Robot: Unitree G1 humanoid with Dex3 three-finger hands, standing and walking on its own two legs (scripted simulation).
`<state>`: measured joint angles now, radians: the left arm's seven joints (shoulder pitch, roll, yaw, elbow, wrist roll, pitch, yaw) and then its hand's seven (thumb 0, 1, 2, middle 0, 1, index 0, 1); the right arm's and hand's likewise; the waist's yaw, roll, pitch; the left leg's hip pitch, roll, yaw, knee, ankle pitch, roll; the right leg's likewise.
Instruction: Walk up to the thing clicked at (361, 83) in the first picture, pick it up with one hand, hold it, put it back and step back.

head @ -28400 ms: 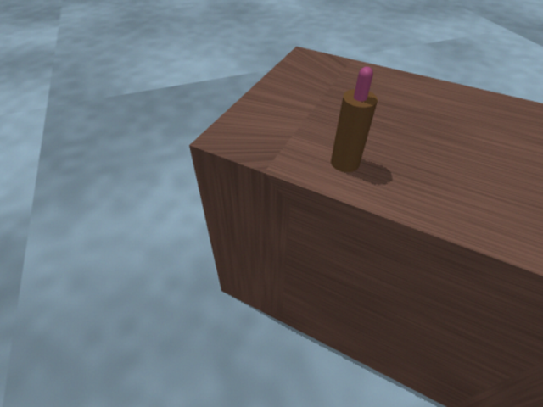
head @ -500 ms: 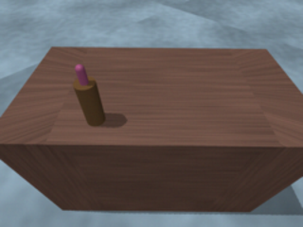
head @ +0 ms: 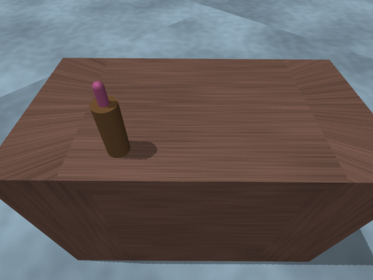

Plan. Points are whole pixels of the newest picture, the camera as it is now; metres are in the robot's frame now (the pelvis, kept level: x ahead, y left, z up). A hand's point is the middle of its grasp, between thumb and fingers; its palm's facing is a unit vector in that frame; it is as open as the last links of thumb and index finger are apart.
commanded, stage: stand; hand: left
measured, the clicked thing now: (109, 120) +0.47 +0.19 +0.08
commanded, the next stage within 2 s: step back in 0.60 s
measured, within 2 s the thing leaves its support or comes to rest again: neither
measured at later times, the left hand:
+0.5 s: hand out of the picture +0.07 +0.25 -0.16, palm faces -0.02 -0.94 -0.34, open 7.4 cm
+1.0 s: hand out of the picture +0.09 +0.30 -0.18, palm faces -0.02 -0.93 -0.38, open 7.4 cm
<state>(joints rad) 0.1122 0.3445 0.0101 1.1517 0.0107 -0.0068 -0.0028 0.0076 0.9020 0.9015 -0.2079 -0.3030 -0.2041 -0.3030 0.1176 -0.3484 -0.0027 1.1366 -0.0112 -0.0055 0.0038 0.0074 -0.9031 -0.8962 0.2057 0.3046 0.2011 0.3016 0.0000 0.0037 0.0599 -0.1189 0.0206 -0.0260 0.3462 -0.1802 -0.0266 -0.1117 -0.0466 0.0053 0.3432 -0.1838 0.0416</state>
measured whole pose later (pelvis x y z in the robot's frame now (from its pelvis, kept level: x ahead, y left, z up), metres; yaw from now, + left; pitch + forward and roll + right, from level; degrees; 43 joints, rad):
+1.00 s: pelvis -0.06 +0.03 -0.02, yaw +0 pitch -1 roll -1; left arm 0.01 0.42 0.06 0.92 0.00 0.07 0.04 0.01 0.90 0.90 -0.21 -0.30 -0.20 -0.30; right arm 0.14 -0.37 -0.05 0.96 -0.03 0.04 0.01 0.01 -0.90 -0.90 0.21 0.30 0.20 0.30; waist -0.03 -0.05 0.20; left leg -0.31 -0.02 -0.02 0.62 -0.29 0.05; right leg -0.47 0.11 0.16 1.09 -0.54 -0.03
